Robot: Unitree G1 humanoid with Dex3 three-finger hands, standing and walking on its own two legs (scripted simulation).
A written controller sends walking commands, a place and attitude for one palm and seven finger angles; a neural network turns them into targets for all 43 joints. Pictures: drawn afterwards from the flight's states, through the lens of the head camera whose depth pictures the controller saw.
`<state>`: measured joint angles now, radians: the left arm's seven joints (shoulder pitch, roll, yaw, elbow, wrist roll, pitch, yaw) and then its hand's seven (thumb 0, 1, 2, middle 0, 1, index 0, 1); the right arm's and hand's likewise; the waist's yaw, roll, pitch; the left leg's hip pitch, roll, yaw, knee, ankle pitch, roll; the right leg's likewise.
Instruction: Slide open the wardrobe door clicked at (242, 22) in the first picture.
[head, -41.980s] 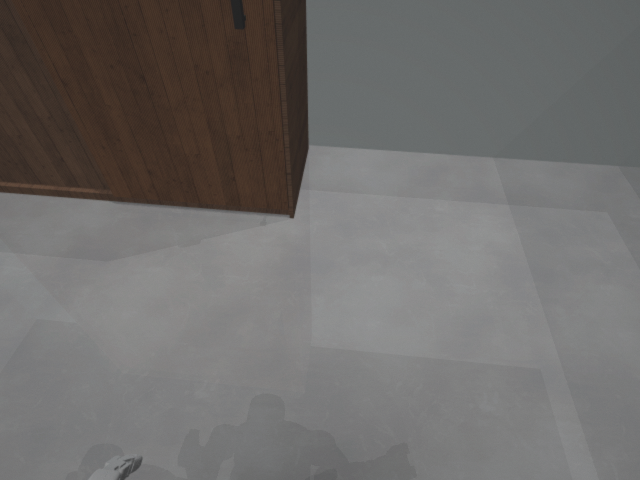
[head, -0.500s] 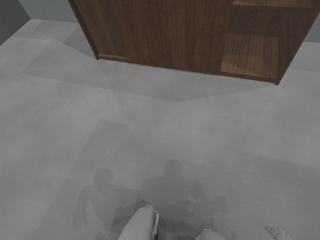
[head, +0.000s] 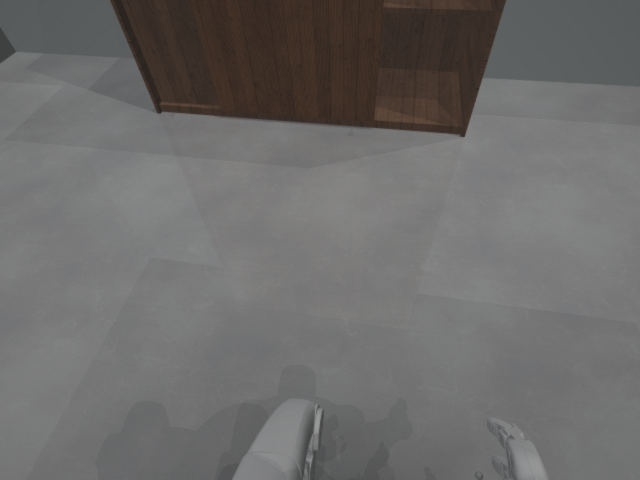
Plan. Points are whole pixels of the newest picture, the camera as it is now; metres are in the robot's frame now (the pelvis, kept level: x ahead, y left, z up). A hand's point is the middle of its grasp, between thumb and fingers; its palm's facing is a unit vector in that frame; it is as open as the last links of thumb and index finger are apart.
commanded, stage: relax the arm and regain balance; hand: right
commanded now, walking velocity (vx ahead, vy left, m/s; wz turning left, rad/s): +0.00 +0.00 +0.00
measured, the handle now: out of the picture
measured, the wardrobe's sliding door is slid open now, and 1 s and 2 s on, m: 0.43 0.43 0.43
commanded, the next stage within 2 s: step back with the hand held close in 1.22 s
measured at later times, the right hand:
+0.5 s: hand out of the picture -0.05 -0.23 -0.13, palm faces +0.04 +0.97 -0.24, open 16.3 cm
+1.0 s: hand out of the picture -0.15 -0.27 -0.13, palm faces +0.05 +0.97 -0.24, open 16.3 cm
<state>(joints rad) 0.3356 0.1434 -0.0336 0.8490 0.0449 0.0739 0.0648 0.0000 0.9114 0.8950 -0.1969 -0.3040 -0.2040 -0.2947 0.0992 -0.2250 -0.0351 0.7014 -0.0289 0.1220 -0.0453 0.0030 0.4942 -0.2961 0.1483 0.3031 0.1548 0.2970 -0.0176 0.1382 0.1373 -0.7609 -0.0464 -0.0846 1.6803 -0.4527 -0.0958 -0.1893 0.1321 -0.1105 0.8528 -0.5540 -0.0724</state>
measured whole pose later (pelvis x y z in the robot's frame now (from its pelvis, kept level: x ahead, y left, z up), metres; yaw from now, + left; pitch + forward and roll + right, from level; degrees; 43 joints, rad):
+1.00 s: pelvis -0.28 -0.07 +0.03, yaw -1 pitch +1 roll -3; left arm 0.29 0.15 0.01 0.84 0.05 0.02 0.06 0.00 0.91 0.90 -0.20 -0.30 -0.20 -0.29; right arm 0.14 -0.22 -0.07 0.81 -0.02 0.07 -0.04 0.02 0.50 -0.29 0.15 0.30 0.15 0.30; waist 0.03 0.09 0.08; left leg -0.48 -0.02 -0.08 1.15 -0.54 -0.06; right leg -0.26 0.09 -0.03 0.70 -0.45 -0.06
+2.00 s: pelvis -0.38 -0.08 +0.04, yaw -4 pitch +0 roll -1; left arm 0.23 0.23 0.02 0.62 -0.03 -0.01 0.10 0.01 0.91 0.90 -0.20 -0.30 -0.21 -0.30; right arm 0.64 -0.54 -0.31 -0.80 0.04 -0.07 -0.17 0.02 -0.88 -0.89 0.22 0.31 0.22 0.30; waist -0.06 0.13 0.19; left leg -0.43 0.00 -0.03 0.72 -0.35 -0.01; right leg -0.26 -0.01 0.04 0.56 -0.31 0.04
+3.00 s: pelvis -0.61 -0.11 +0.05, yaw -1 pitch -2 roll +2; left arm 0.25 0.15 -0.01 0.63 -0.01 -0.13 0.04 0.01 0.91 0.90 -0.20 -0.30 -0.20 -0.29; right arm 0.51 -0.46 -0.41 -0.64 0.00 -0.23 -0.14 0.01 -0.88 -0.90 0.21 0.31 0.22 0.30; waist 0.03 0.10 0.07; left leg -0.53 -0.01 0.02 1.12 -0.39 -0.01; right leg -0.26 -0.01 0.04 0.53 -0.25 -0.01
